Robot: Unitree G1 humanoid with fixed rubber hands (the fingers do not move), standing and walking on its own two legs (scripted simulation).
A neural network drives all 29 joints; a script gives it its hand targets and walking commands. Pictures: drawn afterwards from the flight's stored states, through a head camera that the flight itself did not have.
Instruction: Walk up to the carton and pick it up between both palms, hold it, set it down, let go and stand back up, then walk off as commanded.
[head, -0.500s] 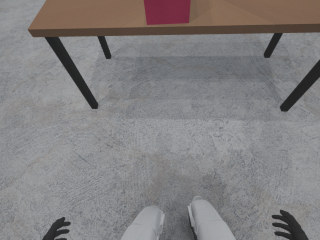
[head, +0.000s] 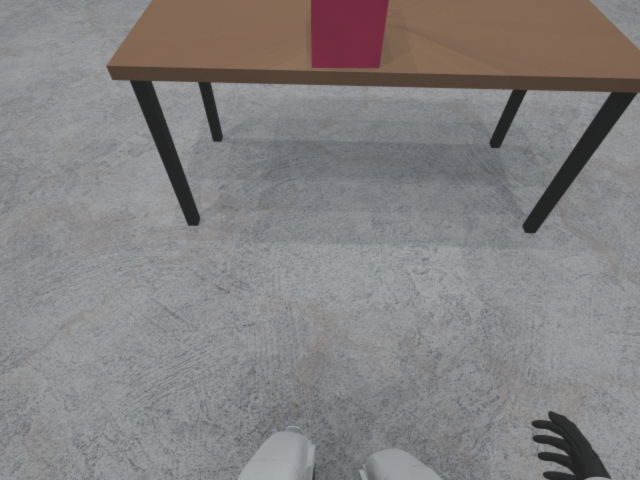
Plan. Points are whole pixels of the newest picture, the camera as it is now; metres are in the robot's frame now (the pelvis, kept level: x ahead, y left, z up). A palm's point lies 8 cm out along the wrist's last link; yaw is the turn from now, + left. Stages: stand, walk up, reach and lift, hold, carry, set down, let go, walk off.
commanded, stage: walk off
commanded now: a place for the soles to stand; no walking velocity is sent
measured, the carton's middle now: (345, 2) +1.18 -0.06 +0.06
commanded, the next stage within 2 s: none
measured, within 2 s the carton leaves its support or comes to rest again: neither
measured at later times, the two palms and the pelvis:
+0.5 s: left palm out of the picture +0.05 +0.30 -0.10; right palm out of the picture +0.10 -0.32 -0.08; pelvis +0.02 -0.02 +0.01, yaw +1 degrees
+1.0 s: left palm (149, 469) +0.15 +0.24 -0.08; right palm (617, 446) +0.17 -0.38 -0.11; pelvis +0.08 -0.08 +0.00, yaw +0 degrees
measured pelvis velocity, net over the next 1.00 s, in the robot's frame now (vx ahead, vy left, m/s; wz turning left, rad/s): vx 0.08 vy -0.08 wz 0.00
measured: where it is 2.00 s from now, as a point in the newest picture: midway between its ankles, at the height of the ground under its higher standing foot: outside the picture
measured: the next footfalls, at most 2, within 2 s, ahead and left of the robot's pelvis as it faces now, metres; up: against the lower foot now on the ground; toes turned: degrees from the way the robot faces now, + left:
right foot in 0.12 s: -0.04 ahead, -0.14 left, +0.00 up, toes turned +6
left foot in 0.44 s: +0.07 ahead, +0.10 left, +0.00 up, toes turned -4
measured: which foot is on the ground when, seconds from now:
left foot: down 0.00-0.12, up 0.14-0.42, down 0.44-0.82, up 0.84-1.00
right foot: up 0.00-0.10, down 0.12-0.46, up 0.48-0.76, down 0.78-1.00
